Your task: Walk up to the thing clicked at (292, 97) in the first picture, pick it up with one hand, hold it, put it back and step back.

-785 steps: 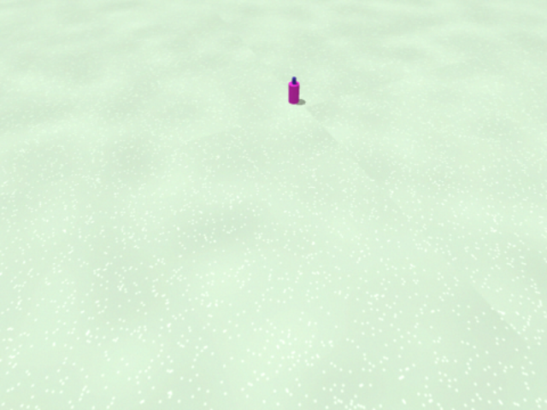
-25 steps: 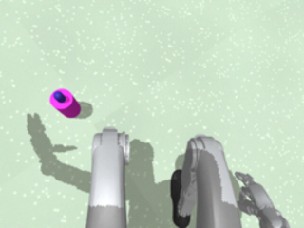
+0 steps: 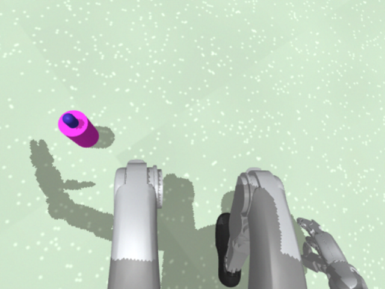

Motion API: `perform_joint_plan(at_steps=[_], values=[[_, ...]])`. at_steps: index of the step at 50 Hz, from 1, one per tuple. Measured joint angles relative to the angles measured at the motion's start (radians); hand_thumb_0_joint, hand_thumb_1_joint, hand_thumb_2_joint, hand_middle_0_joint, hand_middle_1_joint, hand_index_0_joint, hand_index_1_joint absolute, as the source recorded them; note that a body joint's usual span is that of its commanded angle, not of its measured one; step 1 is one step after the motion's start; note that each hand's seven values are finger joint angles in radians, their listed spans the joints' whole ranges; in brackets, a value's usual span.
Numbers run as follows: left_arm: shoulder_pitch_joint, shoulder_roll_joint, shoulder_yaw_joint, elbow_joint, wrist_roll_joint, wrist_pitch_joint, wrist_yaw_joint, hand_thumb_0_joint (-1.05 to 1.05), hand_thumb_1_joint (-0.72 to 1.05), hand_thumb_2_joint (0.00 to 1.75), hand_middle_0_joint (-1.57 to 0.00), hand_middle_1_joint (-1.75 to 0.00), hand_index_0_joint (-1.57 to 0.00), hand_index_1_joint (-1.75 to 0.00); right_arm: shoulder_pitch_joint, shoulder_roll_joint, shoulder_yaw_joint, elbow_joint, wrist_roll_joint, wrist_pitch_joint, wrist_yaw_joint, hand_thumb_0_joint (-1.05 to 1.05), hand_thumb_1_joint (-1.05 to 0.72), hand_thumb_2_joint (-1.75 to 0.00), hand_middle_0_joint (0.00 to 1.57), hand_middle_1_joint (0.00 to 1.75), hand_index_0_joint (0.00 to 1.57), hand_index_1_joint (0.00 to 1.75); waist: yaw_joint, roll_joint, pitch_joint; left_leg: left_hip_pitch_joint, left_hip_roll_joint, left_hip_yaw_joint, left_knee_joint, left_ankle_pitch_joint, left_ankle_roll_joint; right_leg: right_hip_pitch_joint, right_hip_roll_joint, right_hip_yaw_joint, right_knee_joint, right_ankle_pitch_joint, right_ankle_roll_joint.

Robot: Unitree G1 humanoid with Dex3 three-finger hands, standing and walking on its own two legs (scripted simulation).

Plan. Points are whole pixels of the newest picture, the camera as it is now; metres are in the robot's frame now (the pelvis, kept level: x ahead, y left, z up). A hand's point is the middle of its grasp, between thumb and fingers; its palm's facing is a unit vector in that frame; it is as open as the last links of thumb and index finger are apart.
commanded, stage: go down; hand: left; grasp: from the side
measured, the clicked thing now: (78, 128) +0.42 +0.35 -0.27
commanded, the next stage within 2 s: none
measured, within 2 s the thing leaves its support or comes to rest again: neither
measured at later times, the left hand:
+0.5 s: hand out of the picture +0.30 +0.52 +0.03, palm faces +0.54 -0.84 -0.06, open 17.0 cm
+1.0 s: hand out of the picture +0.30 +0.52 +0.03, palm faces +0.54 -0.84 -0.07, open 17.0 cm
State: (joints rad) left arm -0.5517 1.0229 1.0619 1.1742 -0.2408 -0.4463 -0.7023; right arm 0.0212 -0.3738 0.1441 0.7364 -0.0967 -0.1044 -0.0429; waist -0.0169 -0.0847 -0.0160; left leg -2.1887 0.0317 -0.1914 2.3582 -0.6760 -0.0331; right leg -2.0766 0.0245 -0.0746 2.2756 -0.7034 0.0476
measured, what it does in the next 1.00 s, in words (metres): stands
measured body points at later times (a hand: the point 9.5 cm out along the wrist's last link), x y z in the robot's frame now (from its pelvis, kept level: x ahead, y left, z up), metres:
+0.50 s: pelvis +0.00 +0.00 +0.00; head +0.21 +0.11 +0.39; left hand +0.26 +0.56 +0.04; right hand +0.20 -0.27 -0.09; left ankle +0.09 +0.14 -0.32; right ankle +0.10 -0.13 -0.32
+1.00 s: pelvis +0.00 +0.00 +0.01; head +0.20 +0.11 +0.39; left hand +0.26 +0.56 +0.04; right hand +0.19 -0.26 -0.09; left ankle +0.09 +0.14 -0.32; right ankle +0.10 -0.13 -0.32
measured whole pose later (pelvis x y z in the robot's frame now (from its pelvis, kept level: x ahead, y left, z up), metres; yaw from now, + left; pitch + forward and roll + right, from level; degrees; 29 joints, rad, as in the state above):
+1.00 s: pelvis +0.00 +0.00 +0.01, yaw +0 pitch +29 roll -9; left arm -0.52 1.01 1.04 1.17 -0.25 -0.46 -0.69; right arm 0.03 -0.37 0.14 0.73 -0.08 -0.10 -0.04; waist -0.02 -0.08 -0.04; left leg -2.18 0.03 -0.18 2.34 -0.68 -0.02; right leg -2.06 0.02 -0.07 2.26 -0.71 0.04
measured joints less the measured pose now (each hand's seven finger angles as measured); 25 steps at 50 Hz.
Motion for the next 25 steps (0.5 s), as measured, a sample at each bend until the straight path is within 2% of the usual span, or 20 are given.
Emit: perform_joint_plan(at_steps=[7, 12, 21, 25], values=[[0.012, -0.004, -0.015, -0.007, 0.002, 0.009, 0.004, -0.01, -0.45, 0.09, -0.05, -0.08, -0.05, -0.09, 0.006, 0.008, -0.001, -0.001, 0.005, 0.002, 0.001, 0.0, -0.93, -0.91, 0.2, 0.3, 0.21, 0.3, -0.005, 0.004, -0.013, 0.005, 0.001, 0.0, -0.005, -0.001, 0.001, 0.005, 0.0, -0.001, -0.006, 0.0, -0.004], [0.021, -0.009, -0.012, -0.008, -0.002, 0.006, 0.005, -0.01, -0.45, 0.08, -0.05, -0.08, -0.05, -0.08, 0.01, 0.004, -0.004, -0.006, 0.01, 0.003, 0.001, 0.0, -0.93, -0.91, 0.2, 0.3, 0.21, 0.3, -0.004, 0.008, -0.017, 0.007, 0.002, 0.004, -0.01, 0.0, 0.003, 0.008, 0.0, 0.001, -0.01, 0.0, -0.004], [0.014, 0.021, -0.004, 0.032, -0.015, -0.009, -0.003, -0.01, -0.44, 0.09, -0.05, -0.09, -0.05, -0.09, 0.001, -0.002, 0.002, -0.009, 0.008, -0.002, 0.001, 0.0, -0.93, -0.91, 0.2, 0.3, 0.21, 0.3, -0.004, 0.001, -0.012, 0.006, 0.002, 0.003, -0.012, -0.001, 0.002, 0.006, 0.0, 0.001, -0.012, 0.0, 0.0], [0.006, 0.024, 0.004, 0.033, -0.004, -0.011, -0.007, -0.01, -0.44, 0.09, -0.04, -0.09, -0.05, -0.09, -0.006, -0.006, 0.003, -0.009, 0.003, -0.001, 0.0, 0.0, -0.93, -0.91, 0.2, 0.3, 0.21, 0.3, -0.003, -0.003, -0.001, 0.002, 0.0, 0.0, -0.003, -0.002, 0.002, 0.004, 0.0, -0.001, -0.005, -0.001, -0.001]])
